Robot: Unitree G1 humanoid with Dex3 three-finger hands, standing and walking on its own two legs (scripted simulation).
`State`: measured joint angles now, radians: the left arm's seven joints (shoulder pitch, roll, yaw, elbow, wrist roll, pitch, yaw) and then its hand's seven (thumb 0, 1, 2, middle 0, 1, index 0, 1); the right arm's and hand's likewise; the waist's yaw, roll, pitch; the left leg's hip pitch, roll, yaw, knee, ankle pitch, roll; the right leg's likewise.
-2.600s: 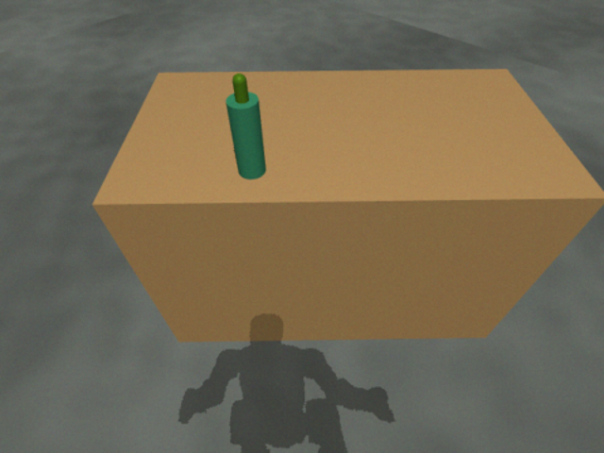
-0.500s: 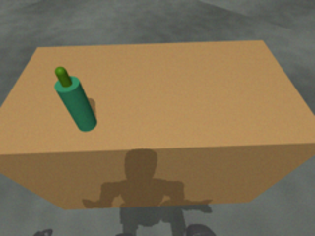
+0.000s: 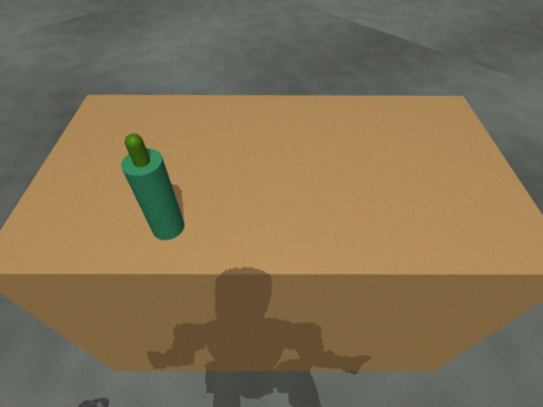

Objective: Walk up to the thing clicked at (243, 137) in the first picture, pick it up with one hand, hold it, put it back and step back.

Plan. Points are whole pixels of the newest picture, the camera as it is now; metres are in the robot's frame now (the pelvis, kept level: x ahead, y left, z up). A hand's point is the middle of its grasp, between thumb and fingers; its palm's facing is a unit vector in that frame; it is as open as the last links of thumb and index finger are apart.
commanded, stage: walk up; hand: left
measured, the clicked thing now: (152, 188) +0.45 +0.22 +0.05
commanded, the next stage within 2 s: stand in 0.72 s
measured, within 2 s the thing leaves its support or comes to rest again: neither
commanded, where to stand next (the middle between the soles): +0.04 +0.01 m, yaw +0 degrees
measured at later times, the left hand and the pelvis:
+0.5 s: hand out of the picture +0.08 +0.26 -0.14, palm faces +0.01 -0.94 -0.35, open 7.4 cm; pelvis +0.01 +0.00 +0.02, yaw +0 degrees
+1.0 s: hand out of the picture +0.10 +0.25 -0.14, palm faces -0.02 -0.94 -0.35, open 7.4 cm; pelvis +0.02 -0.01 +0.02, yaw +0 degrees
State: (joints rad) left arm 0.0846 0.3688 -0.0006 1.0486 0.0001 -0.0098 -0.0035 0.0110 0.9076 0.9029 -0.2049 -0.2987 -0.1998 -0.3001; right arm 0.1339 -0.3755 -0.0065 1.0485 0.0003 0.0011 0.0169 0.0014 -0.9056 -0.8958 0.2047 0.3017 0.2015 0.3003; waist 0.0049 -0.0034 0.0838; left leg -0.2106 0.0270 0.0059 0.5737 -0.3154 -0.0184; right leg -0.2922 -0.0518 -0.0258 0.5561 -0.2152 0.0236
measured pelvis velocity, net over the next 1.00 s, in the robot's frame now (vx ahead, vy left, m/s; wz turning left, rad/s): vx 0.02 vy -0.01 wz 0.01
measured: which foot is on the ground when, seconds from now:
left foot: down 0.00-1.00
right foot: down 0.00-1.00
